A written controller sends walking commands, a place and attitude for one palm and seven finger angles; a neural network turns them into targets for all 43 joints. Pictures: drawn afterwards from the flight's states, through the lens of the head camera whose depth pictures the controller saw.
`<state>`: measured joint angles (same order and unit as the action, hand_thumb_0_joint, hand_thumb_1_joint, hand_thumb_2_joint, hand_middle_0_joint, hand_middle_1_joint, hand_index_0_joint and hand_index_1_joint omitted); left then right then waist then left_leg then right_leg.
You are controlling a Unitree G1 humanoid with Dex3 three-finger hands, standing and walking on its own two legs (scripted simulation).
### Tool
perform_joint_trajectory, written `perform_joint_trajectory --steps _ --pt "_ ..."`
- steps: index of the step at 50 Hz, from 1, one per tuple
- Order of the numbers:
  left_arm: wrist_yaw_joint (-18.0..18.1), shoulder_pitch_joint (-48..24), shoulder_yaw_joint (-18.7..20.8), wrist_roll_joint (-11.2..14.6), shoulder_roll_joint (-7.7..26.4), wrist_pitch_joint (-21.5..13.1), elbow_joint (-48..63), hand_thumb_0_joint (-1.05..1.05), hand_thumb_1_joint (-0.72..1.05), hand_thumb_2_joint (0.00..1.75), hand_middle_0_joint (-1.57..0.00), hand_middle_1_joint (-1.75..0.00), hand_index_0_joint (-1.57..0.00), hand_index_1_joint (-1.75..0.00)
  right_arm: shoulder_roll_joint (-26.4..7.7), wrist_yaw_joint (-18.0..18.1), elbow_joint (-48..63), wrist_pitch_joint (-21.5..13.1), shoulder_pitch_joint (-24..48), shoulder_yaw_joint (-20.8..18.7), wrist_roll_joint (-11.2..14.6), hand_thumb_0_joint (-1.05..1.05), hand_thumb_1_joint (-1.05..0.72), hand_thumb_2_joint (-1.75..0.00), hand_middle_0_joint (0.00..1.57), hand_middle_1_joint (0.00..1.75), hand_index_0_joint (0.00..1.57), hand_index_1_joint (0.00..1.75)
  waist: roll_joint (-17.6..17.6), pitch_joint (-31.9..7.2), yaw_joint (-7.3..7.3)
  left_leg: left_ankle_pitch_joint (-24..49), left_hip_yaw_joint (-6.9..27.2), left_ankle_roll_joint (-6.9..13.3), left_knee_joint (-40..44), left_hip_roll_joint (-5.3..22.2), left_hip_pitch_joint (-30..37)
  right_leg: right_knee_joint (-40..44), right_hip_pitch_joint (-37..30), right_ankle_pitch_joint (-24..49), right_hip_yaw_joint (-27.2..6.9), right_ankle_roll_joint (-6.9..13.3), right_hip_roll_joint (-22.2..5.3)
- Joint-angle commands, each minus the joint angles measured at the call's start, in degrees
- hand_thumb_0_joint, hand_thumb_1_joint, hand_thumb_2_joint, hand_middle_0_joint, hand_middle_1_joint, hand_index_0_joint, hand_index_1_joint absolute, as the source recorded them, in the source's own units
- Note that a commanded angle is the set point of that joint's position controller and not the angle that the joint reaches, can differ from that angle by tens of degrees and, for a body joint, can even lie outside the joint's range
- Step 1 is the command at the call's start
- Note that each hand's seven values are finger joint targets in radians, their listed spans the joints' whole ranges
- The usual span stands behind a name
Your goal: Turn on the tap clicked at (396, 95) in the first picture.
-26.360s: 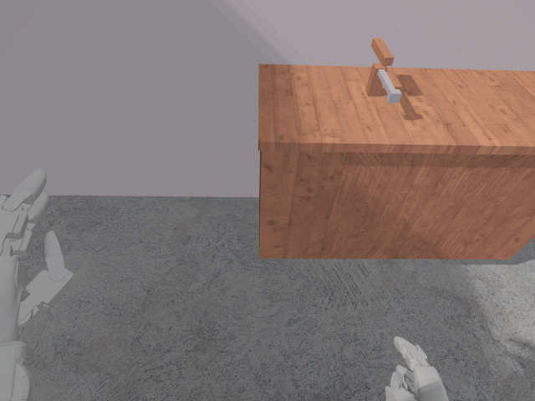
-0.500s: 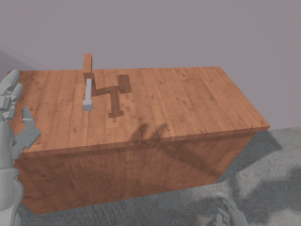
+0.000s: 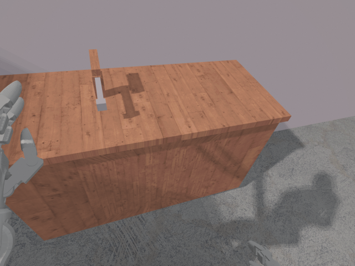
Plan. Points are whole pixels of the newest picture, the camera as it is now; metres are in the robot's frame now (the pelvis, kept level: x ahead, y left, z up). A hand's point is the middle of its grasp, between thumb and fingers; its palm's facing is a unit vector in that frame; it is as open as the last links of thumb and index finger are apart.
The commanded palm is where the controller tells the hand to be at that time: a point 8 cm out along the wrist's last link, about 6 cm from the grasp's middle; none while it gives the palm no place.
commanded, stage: come to a stop and stand still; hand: left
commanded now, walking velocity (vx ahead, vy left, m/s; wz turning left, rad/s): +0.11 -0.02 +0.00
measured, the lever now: (101, 104) +0.55 +0.27 +0.03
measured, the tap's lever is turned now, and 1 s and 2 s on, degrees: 0 0 0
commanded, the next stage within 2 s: look again from close up in 1.48 s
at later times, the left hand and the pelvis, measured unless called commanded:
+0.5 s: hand (16, 194) +0.16 +0.24 +0.20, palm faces +0.36 -0.81 -0.47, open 7.4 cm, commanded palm +0.11 +0.29 +0.18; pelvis -0.06 +0.01 -0.01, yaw -1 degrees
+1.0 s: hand (28, 174) +0.19 +0.24 +0.20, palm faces +0.41 -0.80 -0.44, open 7.4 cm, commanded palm +0.13 +0.29 +0.18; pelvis -0.03 +0.00 +0.00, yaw +0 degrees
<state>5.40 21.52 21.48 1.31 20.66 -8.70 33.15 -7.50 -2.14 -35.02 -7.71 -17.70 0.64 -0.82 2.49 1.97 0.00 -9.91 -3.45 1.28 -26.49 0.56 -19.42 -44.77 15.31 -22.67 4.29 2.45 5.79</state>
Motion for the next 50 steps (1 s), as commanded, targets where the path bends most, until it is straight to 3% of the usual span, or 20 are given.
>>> perform_joint_trajectory --steps 1,2,4,5,6,9,13,14,15,16,18,23,26,27,28,30,33,38,43,50 --pt "0.0 -1.7 8.5 -0.3 13.4 -3.2 7.9 0.0 0.9 0.9 -0.2 -0.3 -0.2 -0.3 -9.2 0.7 10.6 -1.2 9.2 -3.5 0.8 0.0 -0.9 -0.9 0.2 0.3 0.2 0.3 -2.9 -9.4 -2.18 -12.4 2.2 -4.0 -11.3 0.5 3.2 34.1 -12.8 13.2 -3.2 3.9 -7.9" --pt "0.0 -1.1 7.5 0.0 11.9 -3.4 4.0 0.0 0.9 0.9 -0.2 -0.3 -0.2 -0.3 -9.1 0.9 9.3 -0.7 7.4 -3.6 1.4 0.0 -0.9 -0.9 0.2 0.3 0.2 0.3 7.1 -8.7 -0.73 -13.1 1.0 -2.5 -28.1 -3.0 2.2 34.8 -8.8 23.3 -5.4 6.3 -13.5" --pt "0.6 -6.3 12.2 0.8 15.6 -5.5 1.0 0.0 0.9 0.9 -0.2 -0.3 -0.2 -0.3 -10.4 1.6 8.9 -1.1 8.8 -3.9 1.6 0.0 -0.9 -0.9 0.2 0.3 0.2 0.3 8.3 -3.0 -1.02 -18.8 1.8 -2.5 -53.7 -4.5 -16.3 31.4 -12.2 38.7 -3.2 10.8 -19.9" --pt "-0.5 -6.7 8.4 0.4 10.9 -4.1 -4.2 0.0 0.9 0.9 -0.2 -0.3 -0.2 -0.3 -12.1 1.2 8.5 -1.1 6.9 -5.1 3.2 0.0 -0.9 -0.9 0.2 0.3 0.2 0.3 15.7 -2.7 0.34 -15.3 11.1 -2.3 -54.7 -1.5 -18.1 25.3 -6.4 38.1 -14.8 11.4 -23.7" --pt "-1.0 -6.3 5.4 2.0 7.4 -4.2 -4.2 0.0 0.9 0.9 -0.2 -0.3 -0.2 -0.3 -12.6 1.1 8.7 -2.1 9.3 -5.6 3.4 0.0 -0.9 -0.9 0.2 0.3 0.2 0.3 13.9 2.5 -0.09 -9.5 15.9 -1.5 -49.3 1.5 -18.5 28.3 -0.6 23.4 -20.1 11.8 -25.0" --pt "-0.4 -3.1 5.8 1.3 10.1 -6.3 -1.7 0.0 0.9 0.9 -0.2 -0.3 -0.2 -0.3 -9.5 2.5 8.4 -0.9 10.2 -2.9 1.9 0.0 -0.9 -0.9 0.2 0.3 0.2 0.3 -4.5 0.2 0.03 -10.1 7.2 -0.3 -26.7 3.3 -8.0 29.5 2.2 0.6 -16.7 11.3 -21.1" --pt "0.9 -10.7 -0.5 -0.2 7.4 -6.2 7.9 0.0 0.9 0.9 -0.2 -0.3 -0.2 -0.3 -9.7 4.6 8.6 -4.6 10.0 -2.7 0.8 0.0 -0.9 -0.9 0.2 0.3 0.2 0.3 -2.9 -2.9 -0.25 -11.1 -1.1 1.0 -2.9 -2.2 13.0 21.0 6.6 -15.5 -9.4 5.9 -13.0" --pt "1.2 -10.2 -0.2 0.0 7.8 -6.0 9.8 0.0 0.9 0.9 -0.2 -0.3 -0.2 -0.3 -11.0 4.9 9.1 -5.4 8.7 -3.4 0.8 0.0 -0.9 -0.9 0.2 0.3 0.2 0.3 -8.7 -3.1 0.0 -14.5 5.1 2.6 3.8 1.0 17.4 12.9 9.8 -14.6 -8.1 3.7 -9.7" --pt "1.9 -9.8 1.3 0.2 8.9 -6.4 13.3 0.0 0.9 0.9 -0.2 -0.3 -0.2 -0.3 -12.3 4.7 9.5 -6.0 8.4 -3.6 0.8 0.0 -0.9 -0.9 0.2 0.3 0.2 0.3 -21.2 -3.9 -0.03 -17.2 21.6 6.7 10.4 10.7 21.9 0.4 16.6 -11.0 -3.5 0.8 -3.4" --pt "2.3 -10.3 3.5 -0.1 11.8 -7.1 15.6 0.0 0.9 0.9 -0.2 -0.3 -0.2 -0.3 -10.8 4.4 9.8 -6.2 8.8 -3.2 1.0 0.0 -0.9 -0.9 0.2 0.3 0.2 0.3 -23.9 -3.0 0.13 -15.5 31.3 10.6 13.8 16.3 17.9 -10.5 17.6 -9.8 -2.9 -0.1 -1.2" --pt "1.9 -6.8 8.8 0.6 16.7 -7.7 16.0 0.0 0.9 0.9 -0.2 -0.3 -0.2 -0.3 -9.5 4.1 8.7 -6.6 8.7 -2.8 0.3 0.0 -0.9 -0.9 0.2 0.3 0.2 0.3 -20.7 -2.4 0.51 -13.4 33.5 11.3 14.5 16.7 12.2 -16.6 17.7 -5.8 -7.2 -0.5 -3.9" --pt "1.9 1.8 11.0 0.6 13.2 -7.4 10.0 0.0 0.9 0.9 -0.2 -0.3 -0.2 -0.3 -10.5 2.9 9.7 -4.8 8.8 -3.9 0.9 0.0 -0.9 -0.9 0.2 0.3 0.2 0.3 -16.5 -2.9 -1.37 -25.4 15.6 6.8 14.5 11.3 -5.3 2.5 -3.6 0.4 -0.9 -0.1 -4.4" --pt "1.6 4.0 9.4 0.6 11.0 -6.0 0.7 0.0 0.9 0.9 -0.2 -0.3 -0.2 -0.3 -10.2 3.4 9.8 -3.3 7.5 -4.0 1.1 0.0 -0.9 -0.9 0.2 0.3 0.2 0.3 -4.7 -6.4 -2.57 -27.4 9.0 3.0 -0.3 5.9 -15.4 16.8 -21.9 -2.6 -0.5 0.8 -3.0" --pt "1.1 6.1 7.2 0.4 9.0 -5.1 -4.0 0.0 0.9 0.9 -0.2 -0.3 -0.2 -0.3 -9.8 3.3 9.3 -3.0 6.8 -4.1 1.4 0.0 -0.9 -0.9 0.2 0.3 0.2 0.3 4.0 -5.4 -2.29 -22.3 3.3 1.7 -16.1 0.8 -15.2 23.9 -17.6 -6.3 -9.7 3.5 -8.7" --pt "0.8 3.0 6.3 0.8 9.8 -4.7 -2.8 0.0 0.9 0.9 -0.2 -0.3 -0.2 -0.3 -10.2 3.4 9.5 -2.4 7.3 -4.5 2.0 0.0 -0.9 -0.9 0.2 0.3 0.2 0.3 14.4 -2.8 -1.46 -19.7 2.8 0.1 -33.5 -2.6 -21.3 32.4 -12.9 -13.4 -31.8 9.6 -21.1" --pt "1.1 -5.2 6.0 1.2 10.1 -4.9 -0.8 0.0 0.9 0.9 -0.2 -0.3 -0.2 -0.3 -10.4 3.3 7.7 -3.3 7.4 -3.6 1.6 0.0 -0.9 -0.9 0.2 0.3 0.2 0.3 10.4 -1.7 -0.26 -13.6 7.6 -1.4 -45.5 -0.1 -21.3 32.9 -5.5 -4.9 -33.5 11.3 -25.7" --pt "0.9 -6.0 3.0 0.6 8.1 -5.4 -2.7 0.0 0.9 0.9 -0.2 -0.3 -0.2 -0.3 -10.0 3.9 5.9 -3.8 8.8 -2.3 1.0 0.0 -0.9 -0.9 0.2 0.3 0.2 0.3 2.2 1.2 0.41 -6.5 5.4 -1.9 -35.0 2.3 -14.4 31.0 0.4 4.9 -21.1 9.3 -21.2" --pt "3.7 -9.4 4.9 -0.1 11.9 -7.3 7.3 0.0 0.9 0.9 -0.2 -0.3 -0.2 -0.3 -8.7 5.3 7.2 -6.4 10.8 -1.8 0.2 0.0 -0.9 -0.9 0.2 0.3 0.2 0.3 5.5 -3.9 -2.23 -2.9 -1.1 -0.3 -5.9 -0.6 3.5 26.6 -4.3 18.1 -13.4 3.8 -19.4" --pt "4.6 -3.9 7.7 0.5 12.1 -8.5 13.2 0.0 0.9 0.9 -0.2 -0.3 -0.2 -0.3 -11.1 4.5 9.4 -5.9 10.4 -3.4 1.1 0.0 -0.9 -0.9 0.2 0.3 0.2 0.3 -11.4 -10.6 -2.75 17.1 8.8 2.5 1.4 7.7 16.8 15.5 -2.9 19.7 -8.9 -2.4 -11.8" --pt "2.7 4.9 7.3 1.7 9.1 -6.2 3.2 0.0 0.9 0.9 -0.2 -0.3 -0.2 -0.3 -10.5 3.7 10.5 -2.7 9.4 -3.2 2.0 0.0 -0.9 -0.9 0.2 0.3 0.2 0.3 -1.1 -7.9 -0.61 8.0 5.4 -0.5 -2.0 4.0 6.6 21.7 -7.4 23.8 -10.6 -0.6 -12.4"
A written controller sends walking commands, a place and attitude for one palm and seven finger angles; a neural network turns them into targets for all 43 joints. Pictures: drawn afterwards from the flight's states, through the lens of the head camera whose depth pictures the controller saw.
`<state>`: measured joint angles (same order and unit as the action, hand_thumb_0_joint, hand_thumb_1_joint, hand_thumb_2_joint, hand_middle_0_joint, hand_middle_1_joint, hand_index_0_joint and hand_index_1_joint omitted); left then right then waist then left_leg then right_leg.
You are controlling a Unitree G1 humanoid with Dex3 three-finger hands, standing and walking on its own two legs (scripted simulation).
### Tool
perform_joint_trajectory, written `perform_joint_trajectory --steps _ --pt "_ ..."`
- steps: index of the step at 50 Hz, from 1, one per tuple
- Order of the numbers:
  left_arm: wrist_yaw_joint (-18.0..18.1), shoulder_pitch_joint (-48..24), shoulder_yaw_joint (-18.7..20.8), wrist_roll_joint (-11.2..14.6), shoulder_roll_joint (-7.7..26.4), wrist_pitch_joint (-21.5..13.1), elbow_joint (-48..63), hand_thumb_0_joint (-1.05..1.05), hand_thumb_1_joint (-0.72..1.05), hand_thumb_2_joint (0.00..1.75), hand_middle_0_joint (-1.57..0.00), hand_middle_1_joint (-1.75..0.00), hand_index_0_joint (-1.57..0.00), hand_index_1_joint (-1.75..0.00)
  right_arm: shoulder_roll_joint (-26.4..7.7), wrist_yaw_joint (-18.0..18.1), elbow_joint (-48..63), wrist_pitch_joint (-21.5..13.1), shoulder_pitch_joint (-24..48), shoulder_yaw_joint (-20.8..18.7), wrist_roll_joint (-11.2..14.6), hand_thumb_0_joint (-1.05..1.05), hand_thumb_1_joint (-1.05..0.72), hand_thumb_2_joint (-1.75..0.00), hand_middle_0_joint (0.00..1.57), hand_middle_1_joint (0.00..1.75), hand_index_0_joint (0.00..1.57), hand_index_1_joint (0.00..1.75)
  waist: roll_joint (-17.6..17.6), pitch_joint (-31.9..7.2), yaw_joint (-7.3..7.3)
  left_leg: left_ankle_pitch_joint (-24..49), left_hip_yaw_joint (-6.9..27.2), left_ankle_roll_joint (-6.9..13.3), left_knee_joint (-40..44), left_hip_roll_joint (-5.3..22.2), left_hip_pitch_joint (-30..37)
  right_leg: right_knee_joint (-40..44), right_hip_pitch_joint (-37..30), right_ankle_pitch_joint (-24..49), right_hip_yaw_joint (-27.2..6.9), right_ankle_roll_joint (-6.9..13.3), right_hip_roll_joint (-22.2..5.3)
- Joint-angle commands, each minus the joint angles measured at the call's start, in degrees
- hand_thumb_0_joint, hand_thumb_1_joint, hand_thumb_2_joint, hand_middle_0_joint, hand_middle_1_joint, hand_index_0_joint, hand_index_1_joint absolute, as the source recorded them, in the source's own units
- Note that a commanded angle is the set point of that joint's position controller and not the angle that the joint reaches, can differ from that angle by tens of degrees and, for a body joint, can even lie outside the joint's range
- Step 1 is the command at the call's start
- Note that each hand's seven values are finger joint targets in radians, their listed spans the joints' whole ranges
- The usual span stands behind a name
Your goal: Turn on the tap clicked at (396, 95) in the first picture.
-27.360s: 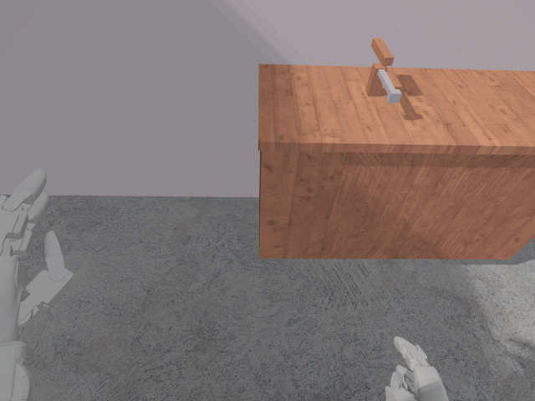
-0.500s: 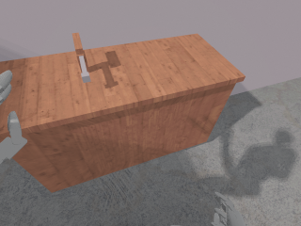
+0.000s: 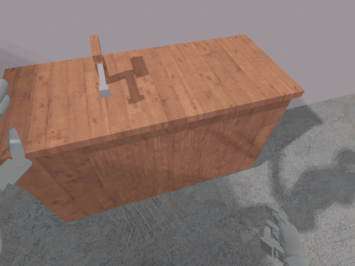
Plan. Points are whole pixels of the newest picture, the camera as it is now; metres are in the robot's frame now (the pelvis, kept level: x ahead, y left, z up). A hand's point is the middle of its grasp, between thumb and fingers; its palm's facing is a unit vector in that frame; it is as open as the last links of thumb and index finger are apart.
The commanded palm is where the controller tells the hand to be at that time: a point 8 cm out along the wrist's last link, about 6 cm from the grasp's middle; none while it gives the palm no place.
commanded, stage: come to a stop and stand still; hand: left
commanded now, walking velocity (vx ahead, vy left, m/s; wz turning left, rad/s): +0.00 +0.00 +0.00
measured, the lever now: (104, 91) +0.58 +0.26 +0.03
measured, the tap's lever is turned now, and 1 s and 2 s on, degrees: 0 0 0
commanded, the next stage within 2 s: look again from close up in 0.48 s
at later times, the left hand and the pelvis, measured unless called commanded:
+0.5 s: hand (8, 165) +0.23 +0.28 +0.18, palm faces +0.41 -0.83 -0.38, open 7.4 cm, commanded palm +0.17 +0.31 +0.18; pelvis +0.01 +0.03 +0.01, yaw +0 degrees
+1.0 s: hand (17, 169) +0.23 +0.28 +0.17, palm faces +0.40 -0.84 -0.36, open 7.4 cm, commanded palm +0.17 +0.31 +0.18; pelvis +0.01 +0.03 +0.01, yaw +0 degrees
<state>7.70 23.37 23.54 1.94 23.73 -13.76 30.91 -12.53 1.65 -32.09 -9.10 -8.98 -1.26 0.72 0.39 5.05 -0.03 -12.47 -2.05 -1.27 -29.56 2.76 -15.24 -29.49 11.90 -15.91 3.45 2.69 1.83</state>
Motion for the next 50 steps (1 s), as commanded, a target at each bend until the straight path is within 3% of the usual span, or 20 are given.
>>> perform_joint_trajectory --steps 1,6,9,12,14,22,25,29,32,36,42,47,48,50 --pt "0.4 3.4 5.1 1.3 6.0 -0.8 4.8 0.0 0.9 0.9 -0.2 -0.3 -0.2 -0.3 -5.5 0.1 7.6 -1.1 0.8 -1.2 0.5 0.0 -0.9 -0.9 0.2 0.3 0.2 0.3 1.8 -11.1 -0.52 10.1 4.1 2.1 1.4 1.7 2.8 6.9 -3.4 16.5 -9.6 -1.0 -8.5" --pt "0.5 -0.7 2.6 1.1 5.8 0.3 7.5 0.0 0.9 0.9 -0.2 -0.3 -0.2 -0.3 -5.7 1.1 7.6 -0.4 2.0 -0.5 0.3 0.0 -0.9 -0.9 0.2 0.3 0.2 0.3 0.1 -10.8 -0.6 9.5 5.3 2.8 4.6 2.8 5.2 7.4 -1.3 12.0 -7.6 -1.8 -6.5" --pt "1.0 -4.7 1.7 0.6 6.2 0.3 10.3 0.0 0.9 0.9 -0.2 -0.3 -0.2 -0.3 -5.5 1.7 7.3 -0.8 2.4 -0.1 0.0 0.0 -0.9 -0.9 0.2 0.3 0.2 0.3 -2.6 -11.1 -0.82 8.6 5.9 3.1 6.6 3.3 6.4 7.2 -1.7 10.8 -6.6 -1.8 -5.7" --pt "1.5 -8.6 2.0 0.2 7.8 0.0 13.7 0.0 0.9 0.9 -0.2 -0.3 -0.2 -0.3 -5.5 2.0 7.1 -1.4 3.1 0.2 -0.2 0.0 -0.9 -0.9 0.2 0.3 0.2 0.3 -7.6 -10.5 -1.01 7.2 6.7 2.8 9.2 3.2 6.1 6.5 -2.4 9.4 -5.5 -1.8 -4.7" --pt "1.7 -7.2 1.4 0.0 6.6 0.1 12.1 0.0 0.9 0.9 -0.2 -0.3 -0.2 -0.3 -5.1 1.9 6.7 -1.6 2.4 0.3 -0.2 0.0 -0.9 -0.9 0.2 0.3 0.2 0.3 -9.1 -10.6 -1.22 5.5 7.5 2.9 10.8 3.8 6.0 6.2 -3.3 8.3 -4.5 -1.8 -3.9" --pt "1.0 0.8 2.0 0.8 4.8 1.0 4.7 0.0 0.9 0.9 -0.2 -0.3 -0.2 -0.3 -4.8 1.4 6.8 -0.8 1.8 0.3 -0.1 0.0 -0.9 -0.9 0.2 0.3 0.2 0.3 -3.8 -9.5 -0.88 5.4 6.3 1.5 11.5 2.5 3.7 9.5 -4.9 9.6 -4.0 -1.9 -3.9" --pt "0.8 0.0 1.5 0.9 4.8 1.2 4.4 0.0 0.9 0.9 -0.2 -0.3 -0.2 -0.3 -5.0 1.4 6.8 -0.1 2.0 0.2 0.1 0.0 -0.9 -0.9 0.2 0.3 0.2 0.3 -1.6 -9.4 -0.83 3.5 5.5 1.7 10.8 2.5 3.8 10.7 -4.0 9.3 -4.9 -2.0 -4.4" --pt "0.9 -2.4 1.2 0.8 5.4 1.1 6.4 0.0 0.9 0.9 -0.2 -0.3 -0.2 -0.3 -5.1 1.8 7.0 0.1 2.4 0.2 0.0 0.0 -0.9 -0.9 0.2 0.3 0.2 0.3 -2.3 -10.3 -0.9 4.9 4.9 1.8 10.1 2.0 5.1 10.7 -3.9 10.1 -5.1 -2.0 -4.6" --pt "1.1 -5.4 1.4 0.7 6.5 0.9 9.5 0.0 0.9 0.9 -0.2 -0.3 -0.2 -0.3 -5.2 2.1 7.2 -0.1 3.2 0.2 -0.1 0.0 -0.9 -0.9 0.2 0.3 0.2 0.3 -4.8 -10.1 -0.92 4.8 4.7 1.8 10.1 1.5 5.3 10.9 -3.5 9.8 -5.3 -1.9 -4.7" --pt "1.5 -4.9 0.8 0.6 6.0 0.8 9.4 0.0 0.9 0.9 -0.2 -0.3 -0.2 -0.3 -5.3 2.1 7.1 -0.1 2.7 0.0 0.0 0.0 -0.9 -0.9 0.2 0.3 0.2 0.3 -5.8 -9.9 -1.12 4.0 4.9 1.9 10.3 1.6 5.8 11.1 -3.4 9.4 -5.3 -1.9 -4.5" --pt "1.3 -2.7 1.0 0.9 5.3 1.2 6.0 0.0 0.9 0.9 -0.2 -0.3 -0.2 -0.3 -5.4 2.0 7.3 0.3 2.7 -0.2 0.0 0.0 -0.9 -0.9 0.2 0.3 0.2 0.3 -4.1 -8.6 -0.95 3.5 5.1 1.5 10.8 1.1 4.7 12.0 -3.3 8.4 -5.1 -1.9 -4.2" --pt "1.1 -1.4 1.5 1.2 5.4 1.5 6.1 0.0 0.9 0.9 -0.2 -0.3 -0.2 -0.3 -5.4 2.0 7.6 0.8 2.4 -0.2 0.2 0.0 -0.9 -0.9 0.2 0.3 0.2 0.3 -2.2 -10.6 -0.96 8.0 4.5 1.5 9.2 1.1 5.4 11.5 -4.6 12.0 -4.9 -2.1 -4.5" --pt "1.0 -1.0 1.2 1.3 5.3 1.7 5.6 0.0 0.9 0.9 -0.2 -0.3 -0.2 -0.3 -5.2 2.0 7.3 0.9 2.3 -0.1 0.1 0.0 -0.9 -0.9 0.2 0.3 0.2 0.3 -1.4 -11.1 -0.78 6.4 4.5 1.7 9.2 1.6 6.2 10.7 -4.3 10.6 -4.7 -2.1 -4.5" --pt "1.0 -2.0 1.0 1.5 5.4 2.0 5.9 0.0 0.9 0.9 -0.2 -0.3 -0.2 -0.3 -5.5 2.2 7.2 1.5 2.3 -0.5 0.1 0.0 -0.9 -0.9 0.2 0.3 0.2 0.3 -1.8 -11.3 -0.54 -4.1 6.3 2.7 10.4 2.9 5.0 8.9 -2.9 2.0 -3.7 -1.8 -3.4"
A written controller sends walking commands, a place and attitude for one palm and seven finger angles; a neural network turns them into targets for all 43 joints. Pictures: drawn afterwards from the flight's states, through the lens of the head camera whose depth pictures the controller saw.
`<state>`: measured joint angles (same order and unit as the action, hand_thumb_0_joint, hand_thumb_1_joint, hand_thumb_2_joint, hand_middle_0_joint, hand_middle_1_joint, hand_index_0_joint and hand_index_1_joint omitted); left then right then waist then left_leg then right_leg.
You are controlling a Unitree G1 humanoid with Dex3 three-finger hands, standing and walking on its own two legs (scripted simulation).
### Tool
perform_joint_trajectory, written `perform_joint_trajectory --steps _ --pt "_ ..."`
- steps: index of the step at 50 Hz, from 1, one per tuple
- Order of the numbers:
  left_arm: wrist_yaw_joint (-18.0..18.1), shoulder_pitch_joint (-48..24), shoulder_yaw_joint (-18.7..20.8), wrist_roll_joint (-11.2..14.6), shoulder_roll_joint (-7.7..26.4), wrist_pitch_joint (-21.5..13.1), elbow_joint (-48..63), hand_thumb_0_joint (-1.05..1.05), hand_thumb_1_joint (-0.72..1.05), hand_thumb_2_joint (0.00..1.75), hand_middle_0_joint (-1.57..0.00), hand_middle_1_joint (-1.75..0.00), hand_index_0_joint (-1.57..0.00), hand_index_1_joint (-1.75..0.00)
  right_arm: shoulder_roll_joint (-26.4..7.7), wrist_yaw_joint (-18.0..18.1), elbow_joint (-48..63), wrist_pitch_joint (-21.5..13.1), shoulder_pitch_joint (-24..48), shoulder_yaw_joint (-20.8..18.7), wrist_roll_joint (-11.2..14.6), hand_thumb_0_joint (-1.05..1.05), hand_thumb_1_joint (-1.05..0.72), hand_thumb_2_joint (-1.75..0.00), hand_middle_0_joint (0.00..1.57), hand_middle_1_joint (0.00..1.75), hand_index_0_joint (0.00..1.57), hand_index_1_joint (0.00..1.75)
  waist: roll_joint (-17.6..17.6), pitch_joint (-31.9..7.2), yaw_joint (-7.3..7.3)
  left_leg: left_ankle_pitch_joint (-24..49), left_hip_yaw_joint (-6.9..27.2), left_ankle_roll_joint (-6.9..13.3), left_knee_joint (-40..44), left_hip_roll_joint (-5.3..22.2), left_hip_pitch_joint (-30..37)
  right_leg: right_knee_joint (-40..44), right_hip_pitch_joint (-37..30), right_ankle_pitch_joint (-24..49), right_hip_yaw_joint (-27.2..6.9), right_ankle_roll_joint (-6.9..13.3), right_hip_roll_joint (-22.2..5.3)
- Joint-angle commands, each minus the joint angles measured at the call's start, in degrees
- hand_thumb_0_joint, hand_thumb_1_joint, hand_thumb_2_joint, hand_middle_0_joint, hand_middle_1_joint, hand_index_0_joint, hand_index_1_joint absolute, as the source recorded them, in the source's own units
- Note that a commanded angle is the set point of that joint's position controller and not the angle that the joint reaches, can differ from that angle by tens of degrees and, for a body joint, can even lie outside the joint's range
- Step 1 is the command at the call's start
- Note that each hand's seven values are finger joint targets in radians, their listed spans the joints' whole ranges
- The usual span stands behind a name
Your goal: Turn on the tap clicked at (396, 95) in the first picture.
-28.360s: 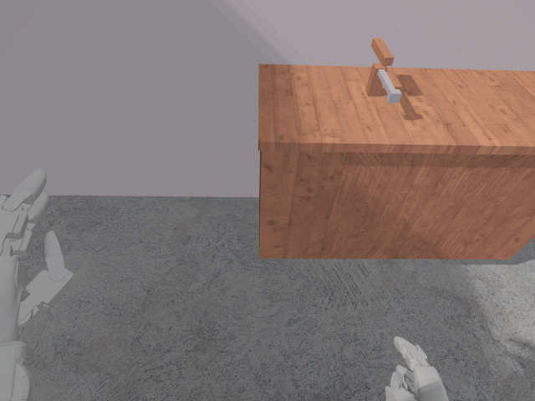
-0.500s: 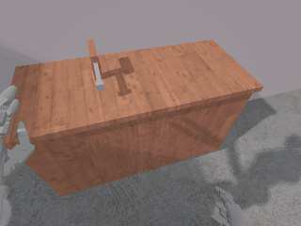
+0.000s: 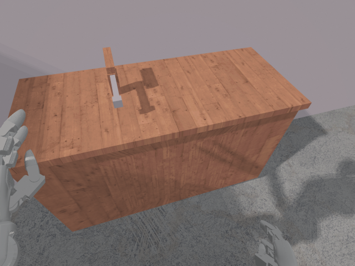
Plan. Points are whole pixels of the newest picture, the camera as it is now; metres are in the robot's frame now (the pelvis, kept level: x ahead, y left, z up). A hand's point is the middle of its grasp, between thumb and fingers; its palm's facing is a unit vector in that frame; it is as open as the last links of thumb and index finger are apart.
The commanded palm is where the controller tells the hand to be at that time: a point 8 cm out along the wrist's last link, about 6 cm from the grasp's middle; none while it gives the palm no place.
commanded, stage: shuffle to correct the standing spot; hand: left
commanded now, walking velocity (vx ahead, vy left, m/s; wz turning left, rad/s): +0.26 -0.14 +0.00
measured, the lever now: (117, 101) +0.57 +0.23 +0.02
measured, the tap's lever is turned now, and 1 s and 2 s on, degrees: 0 0 0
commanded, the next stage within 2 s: come to a stop and stand still in 1.02 s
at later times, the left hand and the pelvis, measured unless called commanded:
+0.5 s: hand (79, 137) +0.31 +0.22 +0.15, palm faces +0.41 -0.85 -0.34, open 7.4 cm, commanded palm +0.25 +0.25 +0.17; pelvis +0.08 -0.02 -0.03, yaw -1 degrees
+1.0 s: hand (133, 107) +0.41 +0.13 +0.15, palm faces +0.41 -0.86 -0.31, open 7.4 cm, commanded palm +0.35 +0.18 +0.17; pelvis +0.19 -0.11 -0.03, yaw +1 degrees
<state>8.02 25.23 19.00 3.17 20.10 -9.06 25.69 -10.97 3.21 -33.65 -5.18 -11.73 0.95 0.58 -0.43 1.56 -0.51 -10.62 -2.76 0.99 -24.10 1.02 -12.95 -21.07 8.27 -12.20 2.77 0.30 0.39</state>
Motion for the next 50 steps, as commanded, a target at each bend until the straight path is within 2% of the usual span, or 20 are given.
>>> perform_joint_trajectory --steps 1,8,11,13,17,20,21,22,23,24,30,36,37,38,39,43,46,47,49,50 --pt "0.8 -4.4 5.4 0.2 8.8 -2.5 12.0 0.0 0.9 0.9 -0.2 -0.3 -0.2 -0.3 -7.1 0.7 9.0 -2.2 5.3 -2.8 0.3 0.0 -0.9 -0.9 0.2 0.3 0.2 0.3 -2.7 -7.2 0.1 -11.5 8.5 1.2 5.8 5.6 2.3 -0.6 1.9 -5.5 -2.9 1.0 -1.4" --pt "1.6 -7.5 5.5 -1.0 9.6 -2.5 14.4 0.0 0.9 0.9 -0.2 -0.3 -0.2 -0.3 -6.3 0.9 8.7 -2.3 5.4 -2.1 0.3 0.0 -0.9 -0.9 0.2 0.3 0.2 0.3 -7.1 -2.3 0.08 -20.0 12.1 3.7 3.5 9.0 -4.4 -3.0 2.8 -9.7 -1.2 2.9 -0.3" --pt "1.6 -5.7 5.6 -0.5 9.8 -2.4 12.6 0.0 0.9 0.9 -0.2 -0.3 -0.2 -0.3 -5.7 0.4 8.5 -1.9 4.5 -2.6 0.4 0.0 -0.9 -0.9 0.2 0.3 0.2 0.3 7.2 -2.9 -0.58 -12.7 1.6 1.1 -19.5 1.9 -14.8 3.1 -2.7 -12.8 -19.1 9.6 -10.1" --pt "1.8 -8.4 4.7 0.1 9.5 -2.7 14.1 0.0 0.9 0.9 -0.2 -0.3 -0.2 -0.3 -6.1 -0.3 8.8 -1.9 4.8 -3.0 1.4 0.0 -0.9 -0.9 0.2 0.3 0.2 0.3 10.4 -1.8 -1.11 -16.8 0.7 -0.8 -36.4 0.7 -29.2 4.4 -13.3 5.6 -27.9 17.3 -19.2" --pt "2.2 -9.0 6.3 -0.6 11.4 -4.6 15.2 0.0 0.9 0.9 -0.2 -0.3 -0.2 -0.3 -4.7 -1.0 8.3 -1.2 5.8 -1.5 0.9 0.0 -0.9 -0.9 0.2 0.3 0.2 0.3 1.9 0.4 -0.87 -14.7 1.2 -0.2 -27.8 5.6 -24.4 -2.4 -8.2 20.0 -16.7 15.3 -17.3" --pt "1.9 -8.8 7.4 0.5 12.1 -4.4 18.0 0.0 0.9 0.9 -0.2 -0.3 -0.2 -0.3 -4.7 -0.6 8.0 -0.7 3.7 -1.9 -0.1 0.0 -0.9 -0.9 0.2 0.3 0.2 0.3 -0.6 -6.5 1.44 3.8 -7.8 -0.1 -7.6 -1.6 4.9 -18.2 3.9 15.3 -0.7 8.5 -6.4" --pt "1.7 -8.1 7.9 0.8 12.3 -4.7 19.7 0.0 0.9 0.9 -0.2 -0.3 -0.2 -0.3 -6.4 -0.3 8.4 -0.7 3.3 -3.1 -0.1 0.0 -0.9 -0.9 0.2 0.3 0.2 0.3 -7.1 -10.4 2.2 6.7 1.0 2.5 -5.0 3.3 19.2 -31.3 14.1 9.8 1.0 5.1 -2.7" --pt "1.6 -7.3 7.3 1.2 11.0 -5.2 21.4 0.0 0.9 0.9 -0.2 -0.3 -0.2 -0.3 -8.6 -0.3 9.5 -0.7 4.6 -4.1 -0.2 0.0 -0.9 -0.9 0.2 0.3 0.2 0.3 -21.1 -11.2 2.04 9.3 27.3 7.4 2.1 19.3 26.8 -46.7 27.6 -15.4 0.4 1.7 2.8" --pt "1.5 -7.7 9.0 1.1 14.0 -6.1 22.3 0.0 0.9 0.9 -0.2 -0.3 -0.2 -0.3 -6.3 -0.6 10.3 -1.6 5.0 -2.6 -0.7 0.0 -0.9 -0.9 0.2 0.3 0.2 0.3 -14.2 -10.6 1.48 4.8 38.5 12.0 5.9 24.1 22.4 -55.2 29.4 -17.9 -6.5 2.4 3.9" --pt "0.8 -9.7 10.1 0.8 14.6 -6.1 21.3 0.0 0.9 0.9 -0.2 -0.3 -0.2 -0.3 -7.2 -1.0 9.7 -1.7 5.6 -3.0 -0.4 0.0 -0.9 -0.9 0.2 0.3 0.2 0.3 -6.4 -5.2 1.1 5.7 37.3 15.2 7.6 25.1 16.0 -57.0 33.1 -15.6 -8.5 1.9 1.2" --pt "-0.7 2.8 13.1 0.0 13.3 -6.5 25.6 0.0 0.9 0.9 -0.2 -0.3 -0.2 -0.3 -6.9 -2.5 8.5 -3.1 4.3 -4.3 -0.1 0.0 -0.9 -0.9 0.2 0.3 0.2 0.3 -14.5 -7.3 -1.23 12.5 5.7 7.7 2.7 16.3 1.8 -33.6 21.6 -4.0 -2.5 1.2 -5.3" --pt "0.1 1.7 13.3 0.0 12.2 -4.9 15.2 0.0 0.9 0.9 -0.2 -0.3 -0.2 -0.3 -6.5 -1.7 9.1 -3.2 2.5 -3.9 0.8 0.0 -0.9 -0.9 0.2 0.3 0.2 0.3 -3.7 -9.8 -0.59 4.2 -3.4 2.3 -13.6 11.5 -5.6 -7.9 -3.1 3.2 8.0 0.0 1.1" --pt "0.5 0.9 12.3 0.0 12.0 -4.1 13.2 0.0 0.9 0.9 -0.2 -0.3 -0.2 -0.3 -5.4 -1.3 9.0 -3.1 2.3 -3.4 1.1 0.0 -0.9 -0.9 0.2 0.3 0.2 0.3 4.3 -10.2 -0.51 -1.1 -6.1 0.9 -25.1 6.9 -8.5 -5.1 -5.5 3.4 2.3 2.3 -2.2" --pt "1.0 -1.0 13.0 -0.5 14.5 -3.5 12.3 0.0 0.9 0.9 -0.2 -0.3 -0.2 -0.3 -4.6 -1.3 9.2 -2.8 1.9 -3.3 1.1 0.0 -0.9 -0.9 0.2 0.3 0.2 0.3 18.6 -11.8 0.04 -14.4 -5.6 -0.8 -38.2 1.2 -21.0 -1.9 -11.8 5.4 -17.5 8.5 -13.9" --pt "1.3 -2.6 13.8 -0.4 15.4 -3.2 12.6 0.0 0.9 0.9 -0.2 -0.3 -0.2 -0.3 -5.1 -1.1 9.7 -3.1 3.4 -3.3 1.2 0.0 -0.9 -0.9 0.2 0.3 0.2 0.3 21.9 -10.9 -1.31 -24.8 -0.7 -1.1 -47.6 1.5 -25.9 1.6 -10.1 5.5 -27.7 13.4 -21.6" --pt "1.5 -4.4 8.2 -0.9 11.0 -2.8 16.9 0.0 0.9 0.9 -0.2 -0.3 -0.2 -0.3 -5.0 -1.1 7.6 -1.1 6.5 -1.6 0.9 0.0 -0.9 -0.9 0.2 0.3 0.2 0.3 11.8 -5.7 -0.5 -19.6 1.6 -0.7 -35.4 6.6 -16.7 -1.4 3.2 6.2 -14.7 12.8 -18.3" --pt "1.9 -6.6 8.2 -0.1 11.7 -3.2 22.3 0.0 0.9 0.9 -0.2 -0.3 -0.2 -0.3 -4.7 -0.6 7.1 -0.4 6.1 -1.5 -0.1 0.0 -0.9 -0.9 0.2 0.3 0.2 0.3 5.8 -7.5 1.43 -6.6 -5.7 -1.7 -14.0 1.4 0.4 -6.1 12.4 -8.3 -2.9 8.5 -11.6" --pt "2.0 -6.9 7.9 0.4 12.3 -3.4 25.4 0.0 0.9 0.9 -0.2 -0.3 -0.2 -0.3 -5.7 0.0 7.4 -0.8 6.6 -2.1 -0.1 0.0 -0.9 -0.9 0.2 0.3 0.2 0.3 -1.8 -7.3 1.98 -3.4 -4.7 -1.9 -7.6 0.9 6.1 -12.9 15.0 -10.3 -0.2 6.6 -8.9" --pt "2.2 -8.7 8.4 -0.5 11.9 -5.4 30.7 0.0 0.9 0.9 -0.2 -0.3 -0.2 -0.3 -8.3 -0.2 9.5 -1.3 5.8 -3.5 -0.4 0.0 -0.9 -0.9 0.2 0.3 0.2 0.3 -25.9 -5.5 1.4 -9.5 29.3 6.0 8.5 20.0 11.6 -37.6 29.9 -22.1 2.2 1.1 0.5" --pt "2.2 -8.6 9.9 -1.4 14.3 -6.3 29.6 0.0 0.9 0.9 -0.2 -0.3 -0.2 -0.3 -6.5 -0.7 9.3 -2.0 6.3 -3.1 -0.5 0.0 -0.9 -0.9 0.2 0.3 0.2 0.3 -19.2 -2.8 1.49 -10.5 34.5 10.2 12.1 24.0 6.9 -44.6 30.3 -18.2 -3.6 1.7 -0.6"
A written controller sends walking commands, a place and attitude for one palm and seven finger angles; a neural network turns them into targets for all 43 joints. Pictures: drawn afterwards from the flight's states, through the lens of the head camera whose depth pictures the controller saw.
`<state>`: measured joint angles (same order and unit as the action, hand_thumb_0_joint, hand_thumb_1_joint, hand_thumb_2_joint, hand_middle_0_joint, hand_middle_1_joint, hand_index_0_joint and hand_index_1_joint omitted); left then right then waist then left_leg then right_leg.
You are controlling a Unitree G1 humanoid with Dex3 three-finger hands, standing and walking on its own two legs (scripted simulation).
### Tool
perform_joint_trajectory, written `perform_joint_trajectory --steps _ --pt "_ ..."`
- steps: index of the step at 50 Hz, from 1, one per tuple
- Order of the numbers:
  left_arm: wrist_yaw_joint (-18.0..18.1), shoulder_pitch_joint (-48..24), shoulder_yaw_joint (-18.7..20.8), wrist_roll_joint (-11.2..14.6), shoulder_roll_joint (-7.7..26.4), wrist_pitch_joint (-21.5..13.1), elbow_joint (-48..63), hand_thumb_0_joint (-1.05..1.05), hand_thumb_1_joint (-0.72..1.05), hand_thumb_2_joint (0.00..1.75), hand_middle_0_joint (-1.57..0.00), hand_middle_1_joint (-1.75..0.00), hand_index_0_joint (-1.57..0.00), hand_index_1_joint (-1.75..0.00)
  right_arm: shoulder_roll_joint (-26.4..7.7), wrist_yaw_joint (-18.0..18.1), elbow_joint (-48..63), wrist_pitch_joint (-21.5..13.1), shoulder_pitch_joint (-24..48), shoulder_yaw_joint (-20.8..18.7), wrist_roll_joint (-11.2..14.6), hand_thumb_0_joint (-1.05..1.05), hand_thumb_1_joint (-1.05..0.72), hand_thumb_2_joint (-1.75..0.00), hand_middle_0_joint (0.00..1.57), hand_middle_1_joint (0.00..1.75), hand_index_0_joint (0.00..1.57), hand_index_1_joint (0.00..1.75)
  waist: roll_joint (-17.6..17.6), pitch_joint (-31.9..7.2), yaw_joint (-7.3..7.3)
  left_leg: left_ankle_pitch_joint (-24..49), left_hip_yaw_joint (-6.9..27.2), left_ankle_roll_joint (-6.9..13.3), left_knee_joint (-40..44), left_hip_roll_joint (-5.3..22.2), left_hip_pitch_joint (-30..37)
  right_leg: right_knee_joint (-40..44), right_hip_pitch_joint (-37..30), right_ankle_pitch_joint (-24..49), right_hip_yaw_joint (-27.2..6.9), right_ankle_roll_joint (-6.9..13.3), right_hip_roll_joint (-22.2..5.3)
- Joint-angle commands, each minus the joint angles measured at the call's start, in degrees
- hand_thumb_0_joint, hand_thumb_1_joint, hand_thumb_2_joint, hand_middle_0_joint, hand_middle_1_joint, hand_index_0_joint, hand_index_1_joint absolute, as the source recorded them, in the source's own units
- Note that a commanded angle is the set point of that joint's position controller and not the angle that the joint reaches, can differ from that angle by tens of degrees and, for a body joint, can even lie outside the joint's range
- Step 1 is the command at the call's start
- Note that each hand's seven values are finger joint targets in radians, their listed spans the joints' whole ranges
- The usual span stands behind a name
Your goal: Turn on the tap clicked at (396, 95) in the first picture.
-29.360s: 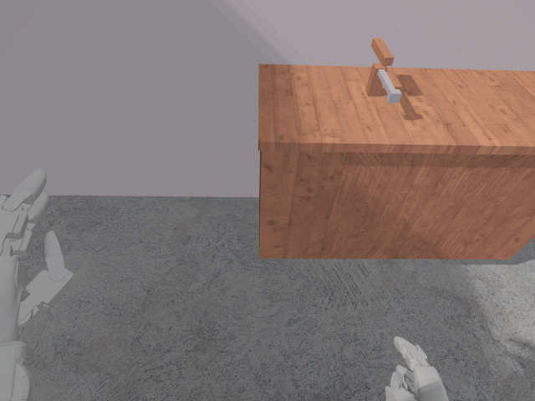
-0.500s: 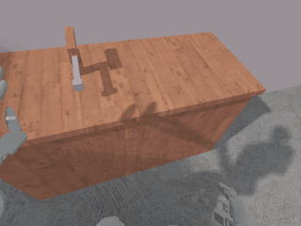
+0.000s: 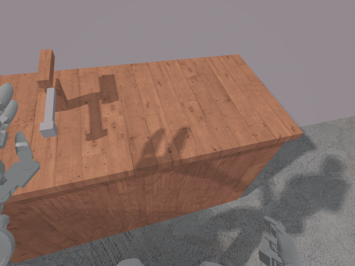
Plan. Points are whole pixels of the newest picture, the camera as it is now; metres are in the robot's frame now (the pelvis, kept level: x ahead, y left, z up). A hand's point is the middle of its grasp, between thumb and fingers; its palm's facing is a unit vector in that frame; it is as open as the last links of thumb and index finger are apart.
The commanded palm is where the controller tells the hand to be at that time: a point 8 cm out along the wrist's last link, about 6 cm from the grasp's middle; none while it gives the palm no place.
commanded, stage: shuffle to correct the standing spot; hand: left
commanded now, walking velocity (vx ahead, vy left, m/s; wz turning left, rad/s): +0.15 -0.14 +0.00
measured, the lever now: (48, 129) +0.38 +0.33 +0.06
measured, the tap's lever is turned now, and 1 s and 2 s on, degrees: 0 0 0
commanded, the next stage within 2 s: come to a stop and stand still in 0.02 s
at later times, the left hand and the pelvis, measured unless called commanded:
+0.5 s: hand (101, 139) +0.27 +0.15 +0.20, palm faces +0.38 -0.80 -0.46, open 7.4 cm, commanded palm +0.20 +0.20 +0.20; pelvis +0.05 -0.08 +0.02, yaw +2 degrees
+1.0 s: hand (68, 151) +0.25 +0.20 +0.18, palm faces +0.33 -0.86 -0.39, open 7.4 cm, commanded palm +0.19 +0.25 +0.20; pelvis +0.03 -0.03 +0.02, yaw +0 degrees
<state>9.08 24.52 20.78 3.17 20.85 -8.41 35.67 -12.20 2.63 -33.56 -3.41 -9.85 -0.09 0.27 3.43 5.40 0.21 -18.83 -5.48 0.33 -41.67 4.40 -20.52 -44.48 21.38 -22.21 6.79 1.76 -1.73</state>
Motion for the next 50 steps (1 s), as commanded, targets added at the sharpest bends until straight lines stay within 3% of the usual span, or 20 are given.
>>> perform_joint_trajectory --steps 1,2,5,10,12,13,15,19,25,30,33,34,35,36,37,41,43,46,47,50 --pt "0.6 -6.6 9.4 -1.4 14.0 -6.7 15.7 0.0 0.9 0.9 -0.2 -0.3 -0.2 -0.3 -4.9 -0.3 8.6 -3.8 4.8 -1.8 0.0 0.0 -0.9 -0.9 0.2 0.3 0.2 0.3 -18.9 -5.3 0.39 -1.8 32.5 11.0 28.9 19.4 11.9 -22.4 17.4 -4.9 -8.2 -0.1 -0.4" --pt "0.3 -8.6 10.4 -1.0 15.6 -6.8 18.4 0.0 0.9 0.9 -0.2 -0.3 -0.2 -0.3 -4.5 -0.4 8.8 -4.3 4.5 -1.9 0.0 0.0 -0.9 -0.9 0.2 0.3 0.2 0.3 -20.2 -5.6 0.62 3.0 31.0 11.1 27.0 18.8 12.8 -22.0 18.1 -4.4 -8.1 -0.4 -1.1" --pt "-0.1 -2.6 9.1 -1.0 11.9 -6.9 14.5 0.0 0.9 0.9 -0.2 -0.3 -0.2 -0.3 -5.0 -1.2 7.8 -4.9 2.3 -2.6 0.1 0.0 -0.9 -0.9 0.2 0.3 0.2 0.3 -22.0 -9.0 -0.64 22.1 13.1 8.0 19.0 13.5 13.7 -6.6 10.8 0.5 -5.5 -0.8 -1.6" --pt "0.0 1.4 7.0 -0.4 8.5 -4.7 4.4 0.0 0.9 0.9 -0.2 -0.3 -0.2 -0.3 -5.0 -1.7 8.4 -5.1 -0.2 -2.0 1.0 0.0 -0.9 -0.9 0.2 0.3 0.2 0.3 -12.3 -12.9 -0.54 18.8 1.0 1.4 5.6 5.9 6.3 20.1 -13.9 16.0 0.9 -2.0 2.7" --pt "0.8 1.1 6.8 -0.7 10.2 -3.5 0.0 0.0 0.9 0.9 -0.2 -0.3 -0.2 -0.3 -2.8 -1.1 8.6 -5.1 0.1 -1.0 0.9 0.0 -0.9 -0.9 0.2 0.3 0.2 0.3 6.9 -13.8 0.46 0.6 -0.1 -2.0 -7.8 -3.1 -6.2 21.9 -22.4 40.5 -19.3 3.9 -12.1" --pt "1.0 -0.5 8.3 -0.7 12.0 -3.9 0.1 0.0 0.9 0.9 -0.2 -0.3 -0.2 -0.3 -3.1 -1.0 8.4 -5.7 1.0 -0.5 0.8 0.0 -0.9 -0.9 0.2 0.3 0.2 0.3 9.8 -12.7 -0.12 -9.8 3.4 -2.5 -11.6 -2.6 -7.2 23.2 -20.7 47.5 -21.2 5.8 -17.2" --pt "0.5 -1.4 7.1 -0.4 11.1 -3.9 2.4 0.0 0.9 0.9 -0.2 -0.3 -0.2 -0.3 -4.6 -0.3 8.1 -5.5 2.0 -1.1 1.2 0.0 -0.9 -0.9 0.2 0.3 0.2 0.3 11.1 -10.5 -0.61 -9.4 6.9 -2.2 -15.2 -0.8 -6.1 23.3 -15.1 41.1 -21.7 6.0 -17.8" --pt "1.9 2.1 9.8 -0.9 12.5 -5.3 7.9 0.0 0.9 0.9 -0.2 -0.3 -0.2 -0.3 -2.7 0.9 8.9 -3.7 5.7 0.6 0.5 0.0 -0.9 -0.9 0.2 0.3 0.2 0.3 6.4 -12.5 -1.31 -5.9 4.7 -1.9 -5.4 -1.4 -2.9 19.2 -16.8 44.7 -14.2 5.7 -16.4" --pt "3.0 4.2 9.6 -0.6 11.8 -4.5 11.9 0.0 0.9 0.9 -0.2 -0.3 -0.2 -0.3 -4.1 0.9 8.7 -3.2 3.4 -1.2 0.0 0.0 -0.9 -0.9 0.2 0.3 0.2 0.3 4.4 -13.8 -0.72 3.9 3.0 -1.2 8.1 -3.4 5.5 20.7 -12.4 27.9 -14.6 4.3 -16.5" --pt "2.6 4.2 8.7 -0.8 10.9 -5.0 11.4 0.0 0.9 0.9 -0.2 -0.3 -0.2 -0.3 -7.1 1.1 9.7 -4.0 3.4 -2.6 1.1 0.0 -0.9 -0.9 0.2 0.3 0.2 0.3 -10.2 -13.3 -1.37 17.2 12.1 2.9 18.5 7.1 6.7 11.8 -8.5 10.8 -6.8 -1.2 -3.5" --pt "1.8 2.3 7.1 -1.0 9.3 -4.8 7.2 0.0 0.9 0.9 -0.2 -0.3 -0.2 -0.3 -6.2 1.1 8.5 -4.7 3.0 -1.2 0.7 0.0 -0.9 -0.9 0.2 0.3 0.2 0.3 -13.2 -9.5 -0.96 12.0 11.6 2.9 21.2 7.2 -0.6 10.5 -11.5 6.8 -4.6 -1.8 -1.5" --pt "0.4 -57.0 37.4 -7.8 52.9 -13.0 9.4 0.0 0.9 0.9 -0.2 -0.3 -0.2 -0.3 -7.9 0.8 5.2 -9.9 -5.6 -3.5 -3.6 0.0 -0.9 -0.9 0.2 0.3 0.2 0.3 -6.7 -3.6 -4.91 9.3 2.8 3.4 7.3 5.7 -8.6 20.6 -7.1 14.4 -13.4 -1.6 -9.1" --pt "-3.0 -21.6 10.5 -1.8 15.1 -9.2 -22.6 0.0 0.9 0.9 -0.2 -0.3 -0.2 -0.3 -0.9 -0.1 4.5 -9.9 -2.7 -1.0 -0.5 0.0 -0.9 -0.9 0.2 0.3 0.2 0.3 -2.2 -10.8 -1.41 2.3 5.4 -0.5 4.5 -5.0 2.4 23.5 -3.0 14.2 -19.8 4.4 -11.0" --pt "-2.4 -18.2 9.2 -1.6 15.6 -10.3 -9.2 0.0 0.9 0.9 -0.2 -0.3 -0.2 -0.3 -3.6 -0.6 8.1 -9.8 -3.6 -1.7 0.4 0.0 -0.9 -0.9 0.2 0.3 0.2 0.3 -2.0 -7.4 -2.98 0.7 3.2 -1.1 5.5 -4.3 4.5 27.6 -3.3 16.5 -23.9 4.2 -12.3" --pt "-2.5 -18.1 2.1 -0.4 7.6 -9.5 -14.2 0.0 0.9 0.9 -0.2 -0.3 -0.2 -0.3 -3.7 -1.0 6.8 -10.3 -1.4 -1.0 1.5 0.0 -0.9 -0.9 0.2 0.3 0.2 0.3 -5.2 -9.9 -1.46 2.7 2.8 -0.7 10.7 -3.8 8.8 25.0 -5.8 18.7 -21.2 5.0 -12.9" --pt "-2.5 -12.7 -2.2 -0.9 5.7 -10.3 -2.6 0.0 0.9 0.9 -0.2 -0.3 -0.2 -0.3 -5.8 -2.2 7.8 -10.2 -0.4 -1.3 0.7 0.0 -0.9 -0.9 0.2 0.3 0.2 0.3 -7.6 -8.2 -2.2 -6.0 6.3 1.0 20.6 -1.9 6.9 23.8 -5.7 -5.6 -12.4 0.8 -4.8" --pt "-2.1 -9.2 0.8 -1.3 7.5 -10.3 -1.1 0.0 0.9 0.9 -0.2 -0.3 -0.2 -0.3 -6.1 -2.5 9.0 -10.0 1.6 -0.6 1.2 0.0 -0.9 -0.9 0.2 0.3 0.2 0.3 -10.3 -6.5 -2.64 -14.7 11.5 2.7 30.1 3.1 -3.4 14.7 -13.3 -0.8 -5.7 -1.5 -0.3" --pt "-1.4 -7.1 8.8 -1.4 13.1 -10.4 -2.3 0.0 0.9 0.9 -0.2 -0.3 -0.2 -0.3 -5.8 -2.5 10.2 -9.3 2.1 -1.1 1.4 0.0 -0.9 -0.9 0.2 0.3 0.2 0.3 -0.6 -6.9 -3.09 -13.2 10.5 3.1 28.6 4.1 -7.6 13.4 -18.3 5.8 -4.8 -2.1 0.6" --pt "-1.1 -7.2 12.4 -1.2 16.8 -10.4 -1.7 0.0 0.9 0.9 -0.2 -0.3 -0.2 -0.3 -6.1 -2.3 10.1 -8.8 2.3 -1.0 1.4 0.0 -0.9 -0.9 0.2 0.3 0.2 0.3 -3.2 -7.3 -2.87 -11.3 9.7 2.6 28.6 3.5 -5.3 14.2 -16.5 6.0 -5.0 -2.2 0.7" --pt "-1.8 -9.5 10.9 -0.8 13.6 -10.9 -2.0 0.0 0.9 0.9 -0.2 -0.3 -0.2 -0.3 -5.2 -2.0 10.3 -8.5 2.0 -0.8 1.0 0.0 -0.9 -0.9 0.2 0.3 0.2 0.3 -9.5 -6.2 -2.23 -17.3 10.3 3.1 30.0 4.1 -8.3 13.5 -17.6 5.3 -5.4 -1.8 0.6"
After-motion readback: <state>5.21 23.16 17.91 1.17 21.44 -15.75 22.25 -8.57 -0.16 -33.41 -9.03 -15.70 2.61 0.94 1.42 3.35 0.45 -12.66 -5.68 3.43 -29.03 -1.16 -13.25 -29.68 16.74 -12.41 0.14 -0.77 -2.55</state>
